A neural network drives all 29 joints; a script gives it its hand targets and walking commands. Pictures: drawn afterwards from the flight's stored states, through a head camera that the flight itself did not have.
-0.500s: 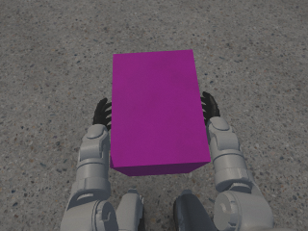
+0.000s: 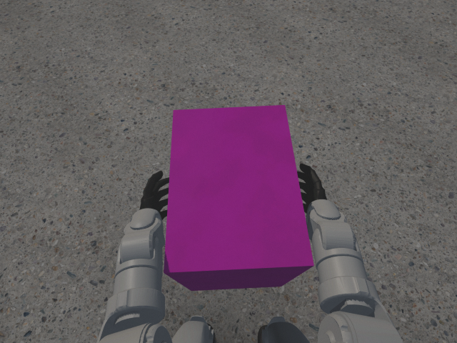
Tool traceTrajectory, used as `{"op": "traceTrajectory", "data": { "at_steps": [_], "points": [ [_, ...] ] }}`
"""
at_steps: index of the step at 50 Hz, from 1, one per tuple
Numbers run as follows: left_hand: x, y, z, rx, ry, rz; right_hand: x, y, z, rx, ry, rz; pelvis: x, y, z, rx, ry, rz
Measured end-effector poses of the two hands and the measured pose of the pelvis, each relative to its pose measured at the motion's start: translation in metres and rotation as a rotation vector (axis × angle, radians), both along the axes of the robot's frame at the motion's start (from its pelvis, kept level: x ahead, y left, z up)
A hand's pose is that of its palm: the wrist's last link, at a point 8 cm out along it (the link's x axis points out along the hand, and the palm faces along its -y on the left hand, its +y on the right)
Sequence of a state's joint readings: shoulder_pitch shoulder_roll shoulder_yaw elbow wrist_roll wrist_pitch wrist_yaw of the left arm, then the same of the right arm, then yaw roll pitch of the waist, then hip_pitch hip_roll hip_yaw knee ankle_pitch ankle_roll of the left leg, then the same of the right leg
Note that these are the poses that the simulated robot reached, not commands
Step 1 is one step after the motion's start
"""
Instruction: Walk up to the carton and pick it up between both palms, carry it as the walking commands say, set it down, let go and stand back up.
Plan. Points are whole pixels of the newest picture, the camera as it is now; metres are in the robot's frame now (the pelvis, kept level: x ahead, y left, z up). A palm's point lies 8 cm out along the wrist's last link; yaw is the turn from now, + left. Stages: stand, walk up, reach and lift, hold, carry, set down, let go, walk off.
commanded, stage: reach and lift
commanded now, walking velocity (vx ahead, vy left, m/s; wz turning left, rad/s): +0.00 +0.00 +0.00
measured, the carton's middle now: (233, 207) +0.37 +0.02 -0.08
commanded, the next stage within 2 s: hold in 1.96 s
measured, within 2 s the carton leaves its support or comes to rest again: neither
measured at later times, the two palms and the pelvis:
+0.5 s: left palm (140, 211) +0.31 +0.17 +0.05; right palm (328, 201) +0.33 -0.14 +0.04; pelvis +0.02 +0.00 +0.03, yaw +0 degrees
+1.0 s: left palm (134, 210) +0.30 +0.16 +0.08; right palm (343, 204) +0.31 -0.14 +0.08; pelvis +0.01 +0.01 +0.04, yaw +0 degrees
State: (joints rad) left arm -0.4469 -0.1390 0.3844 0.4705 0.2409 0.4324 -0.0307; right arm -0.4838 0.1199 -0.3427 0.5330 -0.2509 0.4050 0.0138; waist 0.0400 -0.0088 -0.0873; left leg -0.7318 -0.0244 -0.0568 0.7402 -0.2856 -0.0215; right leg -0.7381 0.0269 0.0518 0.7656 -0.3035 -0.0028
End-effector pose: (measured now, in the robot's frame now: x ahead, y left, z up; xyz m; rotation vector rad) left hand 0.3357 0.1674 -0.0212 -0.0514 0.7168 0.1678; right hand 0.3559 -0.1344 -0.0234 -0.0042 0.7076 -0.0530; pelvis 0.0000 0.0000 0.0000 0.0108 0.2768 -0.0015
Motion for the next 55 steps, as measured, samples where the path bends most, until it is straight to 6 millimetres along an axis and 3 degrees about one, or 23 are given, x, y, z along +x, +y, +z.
{"op": "traceTrajectory", "data": {
  "at_steps": [18, 38, 55],
  "points": [
    [-0.017, -0.001, 0.048, 0.003, -0.015, -0.004, -0.017, -0.001, 0.049, -0.001, -0.015, 0.003, 0.013, 0.002, 0.026, -0.005, -0.178, 0.005],
    [-0.036, -0.003, 0.094, 0.011, -0.05, -0.008, -0.038, -0.003, 0.095, 0.001, -0.051, 0.001, 0.014, 0.002, 0.036, -0.004, -0.367, 0.003],
    [-0.035, -0.008, 0.103, 0.007, -0.034, -0.042, -0.049, -0.009, 0.104, 0.001, -0.035, -0.037, 0.007, 0.007, 0.037, -0.004, -0.412, -0.007]
  ]
}}
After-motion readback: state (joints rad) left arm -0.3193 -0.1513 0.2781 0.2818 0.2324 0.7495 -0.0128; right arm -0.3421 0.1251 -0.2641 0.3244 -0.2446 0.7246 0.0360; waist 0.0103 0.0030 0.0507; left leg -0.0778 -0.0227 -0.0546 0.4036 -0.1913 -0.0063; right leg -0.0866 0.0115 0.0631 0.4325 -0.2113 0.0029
